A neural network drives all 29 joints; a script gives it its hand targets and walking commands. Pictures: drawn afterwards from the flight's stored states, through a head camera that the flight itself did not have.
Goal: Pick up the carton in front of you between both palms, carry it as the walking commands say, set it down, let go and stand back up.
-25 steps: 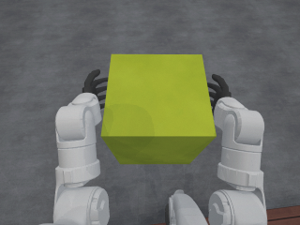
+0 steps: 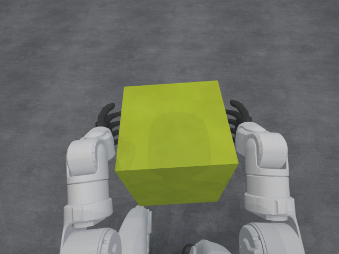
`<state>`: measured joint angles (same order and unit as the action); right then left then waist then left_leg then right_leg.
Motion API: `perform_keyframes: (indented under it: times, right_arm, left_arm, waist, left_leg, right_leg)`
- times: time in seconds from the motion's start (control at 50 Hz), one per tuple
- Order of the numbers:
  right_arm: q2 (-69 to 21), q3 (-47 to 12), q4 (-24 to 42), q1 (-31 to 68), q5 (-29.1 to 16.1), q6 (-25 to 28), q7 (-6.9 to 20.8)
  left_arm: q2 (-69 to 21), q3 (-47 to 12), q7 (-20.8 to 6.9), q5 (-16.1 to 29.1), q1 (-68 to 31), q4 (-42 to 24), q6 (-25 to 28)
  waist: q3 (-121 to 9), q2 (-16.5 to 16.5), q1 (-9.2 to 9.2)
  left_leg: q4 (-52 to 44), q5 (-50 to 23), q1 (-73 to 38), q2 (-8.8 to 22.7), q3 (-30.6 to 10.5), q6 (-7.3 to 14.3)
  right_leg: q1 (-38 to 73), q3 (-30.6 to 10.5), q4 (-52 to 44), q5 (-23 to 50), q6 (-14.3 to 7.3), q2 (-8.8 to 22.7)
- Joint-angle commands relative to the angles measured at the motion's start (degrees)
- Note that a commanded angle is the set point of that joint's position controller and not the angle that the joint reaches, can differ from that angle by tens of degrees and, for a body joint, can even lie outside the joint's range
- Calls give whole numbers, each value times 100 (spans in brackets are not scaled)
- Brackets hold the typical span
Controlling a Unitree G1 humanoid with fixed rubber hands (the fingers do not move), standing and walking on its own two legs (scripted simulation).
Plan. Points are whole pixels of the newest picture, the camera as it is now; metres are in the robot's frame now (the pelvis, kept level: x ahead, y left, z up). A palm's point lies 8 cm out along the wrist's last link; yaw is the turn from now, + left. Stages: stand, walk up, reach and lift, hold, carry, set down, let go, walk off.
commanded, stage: carry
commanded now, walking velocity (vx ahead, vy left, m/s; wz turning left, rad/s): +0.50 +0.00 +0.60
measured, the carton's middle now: (174, 149) +0.35 +0.01 -0.02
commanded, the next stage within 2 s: none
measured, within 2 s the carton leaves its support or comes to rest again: neither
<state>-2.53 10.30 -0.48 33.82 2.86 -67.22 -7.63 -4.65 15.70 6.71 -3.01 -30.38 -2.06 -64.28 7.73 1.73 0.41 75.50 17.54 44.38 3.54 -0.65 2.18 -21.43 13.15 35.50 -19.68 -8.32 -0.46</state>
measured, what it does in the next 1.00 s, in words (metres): walks ahead: left foot, then right foot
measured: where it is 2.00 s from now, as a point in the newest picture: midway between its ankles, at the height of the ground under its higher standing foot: (206, 82)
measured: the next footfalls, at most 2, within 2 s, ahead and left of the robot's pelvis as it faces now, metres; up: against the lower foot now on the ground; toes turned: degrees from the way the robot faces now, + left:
left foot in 0.24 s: +0.32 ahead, +0.05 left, +0.00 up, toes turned +12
right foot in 0.70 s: +0.65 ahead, -0.12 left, +0.00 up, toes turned -10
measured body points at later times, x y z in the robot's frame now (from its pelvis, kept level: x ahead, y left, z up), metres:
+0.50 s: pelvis +0.33 -0.01 +0.02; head +0.35 -0.01 +0.47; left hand +0.67 +0.17 +0.12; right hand +0.69 -0.13 +0.12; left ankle +0.28 +0.04 -0.72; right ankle +0.39 -0.16 -0.66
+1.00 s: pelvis +0.65 -0.06 +0.02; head +0.65 -0.08 +0.47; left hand +0.94 +0.05 +0.09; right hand +0.90 -0.25 +0.08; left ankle +0.75 +0.11 -0.67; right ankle +0.61 -0.11 -0.72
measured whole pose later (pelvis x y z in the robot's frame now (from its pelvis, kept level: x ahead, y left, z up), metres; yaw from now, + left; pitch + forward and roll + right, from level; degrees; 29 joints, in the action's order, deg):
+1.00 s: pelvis +0.65 -0.06 +0.02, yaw -8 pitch +5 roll +1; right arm -7.3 4.8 18.3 5.6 6.4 -67.2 -5.0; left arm -7.4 5.5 4.9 -5.9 -6.8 -17.2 -66.0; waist -5.5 1.0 0.2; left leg 47.7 12.3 36.0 8.1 1.7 -5.9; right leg -10.8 2.9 16.3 -10.5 -5.7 -3.8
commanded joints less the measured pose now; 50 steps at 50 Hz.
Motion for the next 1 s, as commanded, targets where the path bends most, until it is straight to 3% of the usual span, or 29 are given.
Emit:
perform_keyframes:
  times: [0.0,0.12,0.16,0.2,0.22,0.24,0.26,0.28,0.3,0.32,0.34,0.36,0.4,0.44,0.5,0.58,0.62,0.66,0.68,0.7,0.72,0.74,0.76,0.78,0.8,0.82,0.86,0.92,0.98]
  right_arm:
    - [-6374,-4207,776,3397,-2087,525,1029]
    - [-5948,-4433,870,3004,-1941,800,1128]
    - [-5705,-4416,925,2916,-1918,783,1140]
    - [-5454,-4333,1060,3041,-1964,727,1163]
    - [-5455,-4341,1047,2991,-2002,684,1172]
    - [-5477,-4311,1030,3063,-1994,634,1197]
    - [-5192,-4162,754,2823,-1937,566,1201]
    - [-5095,-4117,566,2678,-2017,480,1218]
    - [-5276,-4210,648,2894,-2137,430,1259]
    - [-5476,-4243,730,3292,-2318,364,1301]
    - [-5647,-4311,804,3590,-2497,303,1342]
    - [-5754,-4356,833,3772,-2602,250,1371]
    - [-5904,-4285,796,3733,-2630,167,1401]
    - [-5988,-4104,738,3400,-2497,72,1428]
    - [-6064,-3838,681,2636,-2151,-52,1495]
    - [-6024,-3729,843,1848,-1750,-79,1576]
    - [-5949,-3794,1094,1567,-1648,-55,1589]
    - [-5864,-3922,1362,1305,-1627,-41,1614]
    - [-5842,-4035,1456,1201,-1654,-32,1644]
    - [-5883,-4177,1557,1198,-1702,-30,1690]
    - [-6069,-4262,1691,988,-1793,-83,1727]
    - [-6036,-4276,1654,768,-1777,-31,1751]
    - [-6133,-4357,1761,660,-1800,32,1771]
    - [-6233,-4417,1885,647,-1851,86,1781]
    - [-6274,-4517,2013,650,-1944,114,1778]
    - [-6310,-4572,2131,614,-1998,142,1765]
    - [-6231,-4657,2277,365,-2010,182,1718]
    - [-6038,-4719,2344,44,-1943,166,1645]
    - [-5814,-4726,2425,-90,-1902,97,1607]
  left_arm:
    - [-6093,-4643,-1510,2544,-3723,-533,150]
    - [-5803,-4963,-1580,2498,-3303,-529,470]
    - [-5640,-4994,-1560,2492,-3307,-578,479]
    - [-5483,-4957,-1518,2478,-3388,-690,468]
    - [-5348,-4952,-1504,2472,-3444,-728,419]
    - [-5297,-4978,-1507,2442,-3578,-767,360]
    - [-5171,-4911,-1492,2501,-3467,-624,205]
    - [-5119,-4742,-1451,2416,-3097,-314,127]
    - [-5021,-4634,-1412,2339,-3283,-435,88]
    - [-4986,-4511,-1377,2274,-3499,-440,28]
    - [-4986,-4376,-1349,2187,-3514,-365,-32]
    - [-5005,-4239,-1335,2101,-3431,-279,-81]
    - [-5212,-4200,-1351,2034,-3263,-137,-183]
    - [-5498,-4275,-1382,2066,-3097,-72,-277]
    - [-5852,-4411,-1423,2094,-2704,-118,-379]
    - [-6086,-4705,-1506,2167,-2416,-508,-409]
    - [-6060,-4850,-1552,2215,-2268,-766,-403]
    - [-6005,-4935,-1601,2198,-1918,-941,-380]
    - [-6012,-4970,-1630,2158,-1775,-1031,-362]
    - [-5962,-4944,-1648,2065,-1471,-1068,-357]
    - [-5743,-4863,-1646,1897,-1189,-928,-307]
    - [-5835,-4922,-1665,1906,-875,-1034,-306]
    - [-5894,-4999,-1679,1919,-783,-1283,-270]
    - [-6068,-5044,-1689,1950,-730,-1432,-238]
    - [-6171,-5124,-1692,2047,-784,-1644,-212]
    - [-6165,-5163,-1696,2108,-774,-1806,-196]
    - [-6052,-5152,-1710,2121,-523,-1935,-189]
    - [-5760,-5076,-1743,2044,-31,-1866,-220]
    - [-5523,-5013,-1760,2000,170,-1867,-266]
  waist:
    - [-3908,-831,221]
    - [-3278,-668,391]
    - [-3218,-688,229]
    - [-3508,-1150,-215]
    - [-3650,-932,-501]
    - [-3460,-84,-562]
    - [-4083,1121,-363]
    - [-4615,649,-566]
    - [-4129,366,-567]
    - [-3680,-206,-426]
    - [-3360,-503,-287]
    - [-3239,-595,-198]
    - [-3109,-295,-196]
    - [-2935,135,-220]
    - [-2729,493,-181]
    - [-2494,815,-201]
    - [-2552,956,-194]
    - [-2859,1059,-67]
    - [-3109,814,44]
    - [-3428,150,181]
    - [-3899,-1572,134]
    - [-3804,-1121,135]
    - [-3650,-900,126]
    - [-3439,-334,81]
    - [-3311,-157,54]
    - [-3257,-142,32]
    - [-3185,-482,17]
    - [-2911,-756,21]
    - [-2626,-841,41]
  left_leg:
    - [-281,-302,748,-28,285,53]
    - [-2511,-1267,358,-509,1091,267]
    - [-3773,-1401,-771,-910,1568,392]
    - [-4350,-1509,-2507,-1066,1579,586]
    - [-5112,-2053,-3628,-913,1320,653]
    - [-5245,-3063,-4948,-383,448,699]
    - [-4160,-6011,-6892,1164,-1967,1834]
    - [-4739,-4483,-7418,1521,-2971,2453]
    - [-5054,-3296,-7021,1567,-2788,2271]
    - [-5247,-2858,-6382,1461,-2346,1894]
    - [-5408,-2792,-5776,1441,-1984,1632]
    - [-5621,-2471,-5176,1358,-1626,1428]
    - [-5916,-2392,-4661,1199,-997,1180]
    - [-6035,-3023,-4770,1037,-466,930]
    - [-6034,-3958,-5074,797,362,457]
    - [-5956,-4803,-5504,713,1119,146]
    - [-5536,-5670,-5719,761,1385,31]
    - [-4389,-6091,-5480,755,1715,-187]
    - [-3357,-5364,-4878,658,1801,-327]
    - [-2095,-3437,-3583,629,1502,-448]
    - [-200,-73,-1320,-321,1059,-717]
    - [645,968,-463,-378,314,-620]
    - [776,890,-158,-25,-19,-491]
    - [301,592,-251,260,-83,-422]
    - [-265,377,-430,401,-71,-437]
    - [-727,193,-749,440,2,-476]
    - [-1469,-52,-1025,370,223,-616]
    - [-2479,-357,-783,352,406,-844]
    - [-3254,-935,-657,292,542,-892]
  right_leg:
    - [3759,-1404,-541,4866,307,1530]
    - [4077,-580,-511,5930,663,1275]
    - [3763,-113,-168,7278,865,1262]
    - [3015,94,934,8195,986,1635]
    - [2372,169,2020,7634,1062,1577]
    - [903,-52,3013,3084,1057,1015]
    - [-1128,-560,4559,-1407,1319,172]
    - [-2068,-1350,5343,-1380,1248,-9]
    - [-2656,-1677,5289,-1143,1087,273]
    - [-2715,-1562,4703,-854,934,449]
    - [-2526,-1518,4057,-624,895,567]
    - [-2048,-1497,3592,-445,885,625]
    - [-1584,-1265,2706,-146,940,602]
    - [-1614,-1025,1859,273,1008,536]
    - [-1507,-604,672,1026,1000,393]
    - [-1134,-117,-524,2002,866,102]
    - [-706,127,-822,2165,724,-118]
    - [503,395,-1179,2109,551,-403]
    - [1568,225,-1478,2137,434,-367]
    - [2854,-1114,-1077,2437,171,586]
    - [4467,-4004,-1354,2470,-1004,2047]
    - [4469,-4376,-1786,2756,-1241,2198]
    - [4239,-3789,-1709,3185,-1127,2050]
    - [3663,-3246,-1705,3479,-803,1891]
    - [3193,-2890,-1836,3199,-568,1746]
    - [2756,-2562,-1998,2713,-402,1586]
    - [2270,-2162,-2250,2297,-357,1320]
    - [2204,-2049,-2370,2259,-415,1121]
    - [2274,-2039,-2322,2660,-316,979]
